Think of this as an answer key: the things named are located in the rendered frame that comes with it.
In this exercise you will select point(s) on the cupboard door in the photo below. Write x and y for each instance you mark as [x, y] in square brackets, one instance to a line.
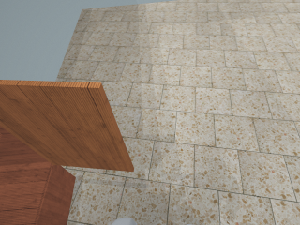
[67, 123]

